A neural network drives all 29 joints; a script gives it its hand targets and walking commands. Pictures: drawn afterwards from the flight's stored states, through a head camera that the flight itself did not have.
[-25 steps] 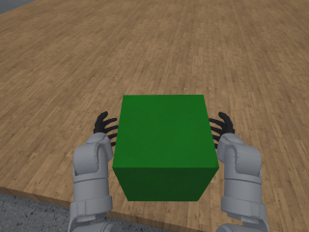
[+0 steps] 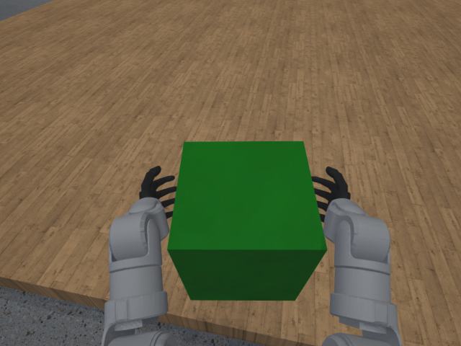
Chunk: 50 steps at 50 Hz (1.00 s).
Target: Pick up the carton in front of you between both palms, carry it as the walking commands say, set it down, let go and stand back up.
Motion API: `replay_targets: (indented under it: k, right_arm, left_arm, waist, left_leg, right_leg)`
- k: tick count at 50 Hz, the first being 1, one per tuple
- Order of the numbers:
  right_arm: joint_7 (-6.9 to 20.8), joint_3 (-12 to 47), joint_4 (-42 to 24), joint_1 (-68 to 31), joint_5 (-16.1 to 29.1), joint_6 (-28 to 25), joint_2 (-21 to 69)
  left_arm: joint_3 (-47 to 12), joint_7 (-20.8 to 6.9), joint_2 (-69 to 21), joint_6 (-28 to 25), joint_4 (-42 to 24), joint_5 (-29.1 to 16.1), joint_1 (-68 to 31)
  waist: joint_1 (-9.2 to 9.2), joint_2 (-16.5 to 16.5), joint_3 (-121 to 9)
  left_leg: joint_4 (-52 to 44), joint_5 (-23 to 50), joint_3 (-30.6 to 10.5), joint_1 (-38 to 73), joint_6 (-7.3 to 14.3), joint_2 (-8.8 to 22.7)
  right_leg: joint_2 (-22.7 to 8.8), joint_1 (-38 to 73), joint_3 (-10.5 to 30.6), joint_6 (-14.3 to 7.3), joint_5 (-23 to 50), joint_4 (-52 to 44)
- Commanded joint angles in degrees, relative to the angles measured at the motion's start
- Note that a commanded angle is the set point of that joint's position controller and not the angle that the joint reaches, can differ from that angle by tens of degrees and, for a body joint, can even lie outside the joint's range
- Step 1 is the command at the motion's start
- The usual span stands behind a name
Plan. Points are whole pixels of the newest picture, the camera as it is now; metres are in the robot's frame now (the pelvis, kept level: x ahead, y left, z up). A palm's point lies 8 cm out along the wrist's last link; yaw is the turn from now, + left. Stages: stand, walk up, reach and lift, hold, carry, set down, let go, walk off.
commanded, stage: carry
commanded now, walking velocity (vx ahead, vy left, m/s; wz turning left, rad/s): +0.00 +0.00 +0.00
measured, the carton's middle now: (243, 226) +0.33 +0.00 +0.04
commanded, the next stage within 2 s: none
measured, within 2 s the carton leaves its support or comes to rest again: neither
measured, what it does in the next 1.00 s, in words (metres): walks ahead: left foot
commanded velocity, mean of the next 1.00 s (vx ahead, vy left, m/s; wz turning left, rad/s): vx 0.43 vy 0.00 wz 0.00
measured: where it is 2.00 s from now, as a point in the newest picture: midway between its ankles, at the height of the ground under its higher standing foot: (211, 198)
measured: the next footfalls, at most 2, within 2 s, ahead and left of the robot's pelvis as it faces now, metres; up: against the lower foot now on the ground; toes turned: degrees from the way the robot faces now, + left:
left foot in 0.78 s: +0.28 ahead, +0.15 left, +0.00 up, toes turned +3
right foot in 1.24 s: +0.67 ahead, +0.05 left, +0.13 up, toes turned -3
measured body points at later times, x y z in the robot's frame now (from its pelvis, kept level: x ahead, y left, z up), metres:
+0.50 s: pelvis +0.05 -0.02 +0.00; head +0.03 -0.03 +0.45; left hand +0.40 +0.13 +0.14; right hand +0.39 -0.19 +0.14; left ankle +0.00 +0.07 -0.71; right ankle +0.06 -0.11 -0.74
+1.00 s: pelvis +0.29 +0.06 -0.01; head +0.34 +0.08 +0.43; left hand +0.65 +0.22 +0.09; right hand +0.64 -0.10 +0.10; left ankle +0.24 +0.14 -0.74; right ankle +0.14 -0.08 -0.57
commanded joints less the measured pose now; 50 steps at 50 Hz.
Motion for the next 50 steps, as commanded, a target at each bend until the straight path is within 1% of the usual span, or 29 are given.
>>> replay_targets:
  k: [1,8,10,13,14,16,18,21,22,23,24,25,26,27,28,32,36,39,40,41,42,43,44,45,46,47,48,49,50]
  right_arm:
    - [0.03,33.3,-3.02,-33.34,8.52,-0.74,42.36]
    - [0.05,33.3,-3.07,-33.37,8.58,-0.73,42.34]
    - [0.02,33.4,-3.8,-34.95,8.99,-0.84,42.57]
    - [-0.42,33.55,-5.16,-37.11,9.76,-0.95,41.61]
    - [-0.68,33.57,-5.45,-37.47,9.96,-0.92,40.73]
    - [-1.36,33.87,-7.25,-37.54,10.83,-0.75,38.79]
    - [-2.19,33.99,-9.34,-37.73,11.76,-0.33,36.51]
    - [-3.21,33.61,-10.29,-36.55,12.06,0.72,34.42]
    - [-3.47,33.43,-9.83,-35.8,12.02,1.09,33.98]
    - [-3.29,33.6,-11.16,-36.09,12.59,1.61,33.99]
    - [-3.21,33.2,-10.62,-37.29,12.78,2.29,33.73]
    - [-3.15,33.06,-9.75,-38.34,12.81,2.69,34.33]
    - [-2.97,32.56,-8.55,-37.72,12.85,3.04,34.73]
    - [-2.73,32.09,-7.67,-37.13,12.81,3.16,35.65]
    - [-2.43,31.69,-7.56,-37.34,12.76,3.15,36.63]
    - [-2.05,30.88,-9.3,-38.18,11.24,2.98,36.89]
    - [-2.25,30.64,-10.66,-37.03,10.15,2.94,34.7]
    - [-2.18,30.4,-10.81,-36.37,9.81,2.97,33.69]
    - [-2.18,30.29,-10.29,-36.74,9.91,2.95,33.75]
    - [-2.2,29.97,-10.17,-36.66,9.92,2.83,33.6]
    - [-2.18,29.43,-9.92,-35.25,9.62,2.67,33.42]
    - [-2.09,29.11,-9.72,-33.61,9.51,2.36,33.03]
    - [-1.95,29.21,-11.25,-33.09,9.93,1.95,33.27]
    - [-2.02,28.88,-13.13,-33.09,10.53,1.43,33.26]
    - [-2.01,28.64,-13.73,-31.69,10.88,1.16,32.83]
    - [-1.95,30.13,-12.5,-27.83,10.76,1.04,33.0]
    - [-2.37,30.77,-12.68,-29.08,10.34,0.45,30.07]
    - [-2.29,31.43,-16.64,-29.6,11.32,-0.42,31.77]
    - [-1.89,33.34,-19.3,-32.68,12.47,-0.57,33.93]
  left_arm:
    - [-33.55,-0.03,-43.05,-0.74,-2.85,-8.7,-33.02]
    - [-33.52,-0.03,-43.09,-0.72,-2.81,-8.69,-32.99]
    - [-33.76,-0.08,-43.27,-0.91,-3.48,-9.12,-34.14]
    - [-34.25,0.26,-42.42,-1.21,-5.45,-9.95,-37.16]
    - [-34.15,0.49,-41.53,-1.15,-5.63,-10.14,-37.51]
    - [-33.68,1.07,-39.25,-0.86,-6.96,-11.02,-37.71]
    - [-32.87,1.76,-36.73,-0.26,-8.06,-11.84,-37.48]
    - [-30.8,2.5,-33.63,0.79,-7.85,-11.94,-34.08]
    - [-30.37,2.66,-33.13,1.19,-7.38,-11.64,-33.35]
    - [-29.98,3.04,-31.58,1.39,-7.69,-10.85,-32.73]
    - [-29.32,3.21,-31.25,1.86,-6.63,-10.24,-32.51]
    - [-29.46,3.16,-31.34,2.34,-6.98,-10.71,-33.0]
    - [-30.07,2.99,-31.8,2.65,-7.82,-11.14,-33.53]
    - [-30.87,2.77,-32.88,2.83,-8.91,-11.59,-34.5]
    - [-31.71,2.46,-34.26,2.85,-9.89,-12.1,-36.06]
    - [-34.06,1.55,-36.01,2.05,-12.89,-14.19,-39.63]
    - [-34.35,1.65,-35.24,2.05,-12.42,-14.19,-37.53]
    - [-34.84,1.64,-35.25,2.17,-11.96,-14.38,-36.75]
    - [-35.23,1.54,-35.59,2.19,-12.7,-14.82,-37.73]
    - [-35.77,1.51,-35.89,2.21,-13.15,-15.13,-38.19]
    - [-35.89,1.57,-35.68,2.28,-12.68,-15.15,-36.66]
    - [-36.54,1.57,-35.78,2.11,-13.45,-15.69,-36.02]
    - [-37.44,1.54,-36.27,1.6,-14.88,-16.49,-36.51]
    - [-38.45,1.59,-37.58,1.22,-15.92,-17.74,-38.26]
    - [-38.71,1.54,-38.66,0.52,-16.54,-16.84,-37.34]
    - [-36.62,1.79,-37.18,0.23,-14.55,-15.1,-33.95]
    - [-35.73,2.05,-37.31,0.54,-13.48,-14.76,-31.22]
    - [-35.39,2.02,-35.95,0.26,-18.2,-15.06,-33.2]
    - [-35.95,1.82,-37.21,0.5,-19.03,-15.4,-35.73]
  waist:
    - [-0.09,0.31,-17.46]
    - [-0.12,0.33,-17.43]
    - [-0.13,0.97,-17.4]
    - [-1.72,4.97,-12.58]
    - [-2.29,6.35,-10.89]
    - [-3.0,7.59,-10.2]
    - [-3.12,6.18,-11.88]
    - [-0.23,3.94,-15.44]
    - [0.89,0.62,-17.01]
    - [1.92,-11.2,-17.32]
    - [3.14,-15.94,-15.82]
    - [3.73,-11.12,-14.73]
    - [3.73,-6.91,-15.1]
    - [3.58,-4.17,-16.5]
    - [3.17,-3.71,-16.77]
    - [3.15,-5.7,-15.83]
    - [4.58,-6.96,-13.6]
    - [5.95,-7.85,-11.21]
    - [6.42,-7.11,-9.28]
    - [8.3,-7.91,-8.64]
    - [8.77,-8.55,-11.25]
    - [7.23,-7.35,-15.95]
    - [1.56,-7.96,-22.74]
    - [-5.77,-3.63,-28.82]
    - [-7.47,5.44,-23.84]
    - [-5.49,15.39,-18.82]
    - [-9.27,24.37,-31.8]
    - [-9.48,15.26,-31.5]
    - [-7.87,7.49,-27.15]
  left_leg:
    - [-6.0,10.74,-8.13,4.12,-0.19,8.84]
    - [-5.96,10.98,-8.12,4.16,-0.17,8.89]
    - [-8.94,-0.08,-9.04,3.18,0.08,8.87]
    - [-16.02,-23.91,-16.51,3.57,3.99,12.3]
    - [-17.22,-26.68,-20.39,5.17,5.83,14.82]
    - [-17.94,-23.45,-24.7,8.67,8.88,18.13]
    - [-16.24,-14.64,-21.92,11.5,9.23,17.71]
    - [-7.61,-7.41,-9.81,4.23,4.87,11.38]
    - [-0.17,-7.95,-6.05,-2.49,2.62,8.93]
    - [13.99,-9.11,-0.69,-15.31,-1.05,2.12]
    - [22.41,-16.41,-2.54,-27.85,-1.47,-0.54]
    - [30.1,-18.01,-6.98,-33.23,-0.72,1.03]
    - [35.75,-16.13,-8.02,-35.68,-0.36,1.76]
    - [38.48,-13.94,-8.52,-36.81,-0.17,2.92]
    - [39.43,-11.97,-8.7,-37.53,-0.36,3.61]
    - [41.33,-3.3,-7.29,-37.99,-2.23,4.2]
    - [40.11,-3.1,-6.98,-42.94,-2.13,5.98]
    - [39.69,-6.11,-8.34,-49.45,-0.88,7.44]
    - [39.42,-11.24,-6.72,-54.69,-0.79,6.38]
    - [39.36,-16.57,-6.01,-60.12,-0.36,5.33]
    - [36.12,-19.2,-8.29,-59.77,0.31,4.62]
    - [23.32,-18.71,-9.14,-49.64,0.91,2.76]
    - [1.3,-5.22,-7.99,-24.3,1.1,1.17]
    - [-16.07,20.16,0.34,1.21,-1.42,-2.9]
    - [-20.77,37.84,-0.86,23.36,-3.32,-0.35]
    - [-0.48,82.4,-16.32,45.52,-1.17,11.64]
    - [7.24,107.1,-27.43,60.32,7.97,19.8]
    - [2.07,85.83,-32.58,54.2,11.85,19.32]
    - [-1.41,57.32,-33.91,50.1,12.3,18.82]
  right_leg:
    - [-5.64,7.96,5.67,-1.11,7.77,-2.18]
    - [-5.63,7.83,5.59,-1.02,7.68,-2.1]
    - [-4.63,7.48,5.0,-0.92,-0.39,-2.36]
    - [0.35,-1.26,-0.34,-0.92,-14.98,4.95]
    - [1.0,-5.85,-1.1,-1.08,-15.35,8.73]
    - [0.72,-12.21,0.8,-1.89,-14.81,12.8]
    - [0.89,-12.02,0.96,-2.31,-13.52,10.41]
    - [3.04,7.54,-1.96,-2.21,-5.77,-3.96]
    - [-0.26,17.69,3.26,-3.2,-6.05,-6.96]
    - [-11.02,25.39,23.7,-8.14,-9.41,-10.91]
    - [-17.8,30.99,35.3,-14.14,-5.23,-11.65]
    - [-18.99,32.2,36.16,-16.44,1.18,-10.32]
    - [-18.39,32.39,33.49,-16.34,5.77,-9.06]
    - [-17.26,32.48,30.08,-15.03,5.54,-8.26]
    - [-15.82,31.85,26.78,-13.67,4.4,-8.25]
    - [-12.98,26.85,19.95,-12.87,2.95,-9.99]
    - [-12.77,27.13,18.0,-13.21,3.82,-9.56]
    - [-13.69,31.08,18.59,-13.12,9.68,-8.46]
    - [-12.49,35.95,18.12,-13.03,13.19,-7.54]
    - [-12.18,43.7,18.95,-12.59,24.04,-4.87]
    - [-12.77,49.39,17.74,-10.73,40.57,0.82]
    - [-10.18,49.02,13.33,-7.8,54.73,9.63]
    - [-6.68,39.08,7.33,-3.88,60.0,19.25]
    - [-5.17,31.16,4.21,-1.47,55.01,30.97]
    - [0.25,6.12,2.07,-0.28,18.63,44.14]
    - [5.5,-27.3,3.06,-0.26,-22.19,57.84]
    - [9.24,-35.85,9.9,-1.15,-21.33,73.85]
    - [8.64,-39.14,11.84,-2.16,-18.93,81.1]
    - [7.12,-44.77,11.16,-3.07,-19.43,85.0]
